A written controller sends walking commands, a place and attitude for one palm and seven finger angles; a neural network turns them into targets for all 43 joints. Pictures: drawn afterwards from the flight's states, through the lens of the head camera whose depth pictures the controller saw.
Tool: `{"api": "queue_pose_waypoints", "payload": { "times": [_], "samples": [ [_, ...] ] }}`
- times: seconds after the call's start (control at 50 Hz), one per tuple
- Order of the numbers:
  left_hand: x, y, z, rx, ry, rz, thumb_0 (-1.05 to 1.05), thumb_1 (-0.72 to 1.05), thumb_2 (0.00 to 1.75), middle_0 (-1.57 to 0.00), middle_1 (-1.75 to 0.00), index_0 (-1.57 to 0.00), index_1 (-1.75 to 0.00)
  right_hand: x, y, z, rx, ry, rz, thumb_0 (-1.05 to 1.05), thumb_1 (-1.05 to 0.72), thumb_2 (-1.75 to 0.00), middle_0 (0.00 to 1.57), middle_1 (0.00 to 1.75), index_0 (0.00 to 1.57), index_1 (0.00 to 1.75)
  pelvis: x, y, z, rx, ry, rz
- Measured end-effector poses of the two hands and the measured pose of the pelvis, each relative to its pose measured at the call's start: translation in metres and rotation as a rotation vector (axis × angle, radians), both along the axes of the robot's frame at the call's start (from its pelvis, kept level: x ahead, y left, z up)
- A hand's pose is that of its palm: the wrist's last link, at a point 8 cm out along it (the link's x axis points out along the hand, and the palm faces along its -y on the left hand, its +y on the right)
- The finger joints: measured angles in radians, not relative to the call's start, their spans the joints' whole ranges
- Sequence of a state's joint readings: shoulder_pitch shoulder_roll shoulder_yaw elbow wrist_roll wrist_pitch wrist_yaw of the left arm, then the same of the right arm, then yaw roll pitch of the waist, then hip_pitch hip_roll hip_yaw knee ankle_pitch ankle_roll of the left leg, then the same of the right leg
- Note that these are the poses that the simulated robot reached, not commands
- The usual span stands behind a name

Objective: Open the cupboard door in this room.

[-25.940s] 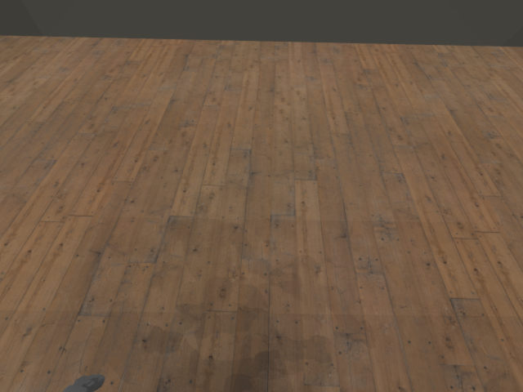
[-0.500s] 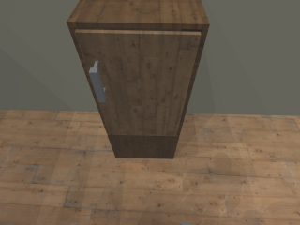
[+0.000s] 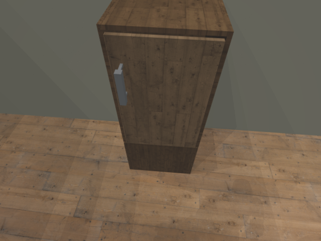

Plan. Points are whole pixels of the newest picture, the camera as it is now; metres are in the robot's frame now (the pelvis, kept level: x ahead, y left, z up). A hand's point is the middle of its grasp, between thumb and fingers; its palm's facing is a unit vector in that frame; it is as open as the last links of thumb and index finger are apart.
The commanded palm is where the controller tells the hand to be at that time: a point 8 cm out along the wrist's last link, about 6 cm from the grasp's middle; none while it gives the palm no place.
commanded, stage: come to a stop and stand still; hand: left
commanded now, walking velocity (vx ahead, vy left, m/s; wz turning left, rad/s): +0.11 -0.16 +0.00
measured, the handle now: (122, 84) +0.60 +0.20 +0.02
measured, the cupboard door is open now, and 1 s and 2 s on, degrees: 0 0 0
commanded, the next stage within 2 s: look again from close up in 0.62 s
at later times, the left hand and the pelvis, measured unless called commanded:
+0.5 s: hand out of the picture +0.07 +0.17 -0.17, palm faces +0.03 -0.98 -0.21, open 7.3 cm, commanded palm none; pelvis +0.04 -0.01 +0.00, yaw +1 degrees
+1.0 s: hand out of the picture +0.01 +0.19 -0.17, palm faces +0.02 -0.98 -0.19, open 7.4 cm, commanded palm none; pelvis +0.02 +0.02 +0.00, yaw +0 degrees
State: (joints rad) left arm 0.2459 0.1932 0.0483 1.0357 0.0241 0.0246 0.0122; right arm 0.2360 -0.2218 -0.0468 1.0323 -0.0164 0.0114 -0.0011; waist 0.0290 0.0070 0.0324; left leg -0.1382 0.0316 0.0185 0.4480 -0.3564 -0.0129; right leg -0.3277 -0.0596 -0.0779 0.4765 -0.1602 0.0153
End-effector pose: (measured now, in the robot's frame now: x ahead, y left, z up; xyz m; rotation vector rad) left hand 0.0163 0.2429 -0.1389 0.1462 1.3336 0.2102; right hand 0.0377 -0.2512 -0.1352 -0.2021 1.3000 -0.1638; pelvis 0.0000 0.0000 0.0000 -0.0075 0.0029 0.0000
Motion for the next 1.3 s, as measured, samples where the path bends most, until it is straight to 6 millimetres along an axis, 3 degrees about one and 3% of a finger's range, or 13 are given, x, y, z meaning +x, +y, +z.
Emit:
{"api": "queue_pose_waypoints", "payload": {
  "times": [0.08, 0.16, 0.26, 0.34, 0.44, 0.58, 0.7, 0.8, 0.9, 1.12, 1.3],
  "samples": [
    [-0.015, 0.010, -0.004, -0.033, 0.061, 0.000, 0.01, 0.91, 0.90, -0.20, -0.30, -0.20, -0.30, -0.019, 0.026, 0.011, 0.004, 0.023, -0.020, 0.01, -0.91, -0.90, 0.20, 0.30, 0.20, 0.30, 0.002, 0.009, 0.007, 0.000, -0.009, 0.003],
    [-0.017, 0.009, -0.002, -0.059, 0.081, -0.005, 0.01, 0.91, 0.90, -0.20, -0.30, -0.20, -0.29, -0.035, 0.046, 0.011, 0.033, 0.079, -0.039, 0.01, -0.90, -0.90, 0.20, 0.30, 0.20, 0.30, 0.010, 0.013, 0.012, -0.003, 0.002, 0.002],
    [0.000, -0.003, -0.003, -0.067, 0.098, -0.029, 0.01, 0.91, 0.90, -0.20, -0.30, -0.20, -0.29, -0.049, 0.059, 0.003, 0.070, 0.145, -0.079, 0.01, -0.90, -0.89, 0.20, 0.30, 0.20, 0.30, 0.019, 0.010, 0.009, 0.014, 0.010, 0.002],
    [0.024, -0.013, -0.004, -0.035, 0.074, -0.048, 0.01, 0.92, 0.90, -0.20, -0.30, -0.20, -0.29, -0.057, 0.055, -0.010, 0.099, 0.195, -0.119, 0.01, -0.90, -0.89, 0.20, 0.30, 0.20, 0.30, 0.027, 0.001, 0.002, 0.024, 0.005, -0.003],
    [0.044, -0.020, 0.000, -0.010, 0.027, -0.048, 0.01, 0.93, 0.90, -0.20, -0.30, -0.20, -0.30, -0.049, 0.045, -0.014, 0.101, 0.214, -0.119, 0.01, -0.90, -0.89, 0.20, 0.30, 0.20, 0.30, 0.035, -0.005, 0.002, -0.001, 0.004, 0.018],
    [0.054, -0.024, -0.001, -0.016, -0.005, -0.025, 0.01, 0.94, 0.90, -0.20, -0.30, -0.20, -0.30, -0.019, 0.032, -0.010, 0.068, 0.159, -0.072, 0.01, -0.90, -0.90, 0.20, 0.30, 0.20, 0.30, 0.041, -0.009, 0.003, 0.001, 0.000, 0.020],
    [0.046, -0.024, -0.001, -0.018, 0.001, -0.019, 0.01, 0.94, 0.90, -0.20, -0.30, -0.20, -0.30, 0.003, 0.024, -0.008, 0.043, 0.101, -0.048, 0.01, -0.91, -0.90, 0.20, 0.30, 0.20, 0.30, 0.040, -0.009, 0.004, 0.000, -0.012, 0.018],
    [0.027, -0.020, -0.003, -0.008, 0.000, -0.036, 0.01, 0.93, 0.90, -0.20, -0.30, -0.20, -0.30, 0.016, 0.018, -0.007, 0.029, 0.036, -0.030, 0.01, -0.92, -0.90, 0.20, 0.30, 0.20, 0.30, 0.028, -0.002, 0.002, -0.018, -0.007, 0.011],
    [0.004, -0.010, -0.008, -0.030, 0.036, -0.040, 0.01, 0.91, 0.90, -0.20, -0.30, -0.21, -0.30, 0.022, 0.030, -0.005, 0.024, -0.055, -0.006, 0.01, -0.91, -0.90, 0.20, 0.30, 0.20, 0.30, 0.019, 0.012, -0.002, -0.014, -0.030, 0.002],
    [-0.015, 0.007, 0.000, -0.028, 0.063, -0.037, 0.01, 0.91, 0.90, -0.20, -0.30, -0.20, -0.30, -0.007, 0.052, -0.007, 0.052, -0.005, 0.003, 0.01, -0.93, -0.89, 0.20, 0.30, 0.20, 0.30, 0.013, 0.028, 0.002, 0.010, -0.027, -0.006],
    [-0.010, 0.006, 0.002, -0.024, 0.081, -0.045, 0.01, 0.91, 0.90, -0.20, -0.30, -0.20, -0.29, -0.036, 0.064, -0.012, 0.088, 0.088, -0.023, 0.01, -0.91, -0.89, 0.20, 0.30, 0.20, 0.30, 0.016, 0.027, 0.003, 0.014, -0.021, -0.009]
  ]
}}
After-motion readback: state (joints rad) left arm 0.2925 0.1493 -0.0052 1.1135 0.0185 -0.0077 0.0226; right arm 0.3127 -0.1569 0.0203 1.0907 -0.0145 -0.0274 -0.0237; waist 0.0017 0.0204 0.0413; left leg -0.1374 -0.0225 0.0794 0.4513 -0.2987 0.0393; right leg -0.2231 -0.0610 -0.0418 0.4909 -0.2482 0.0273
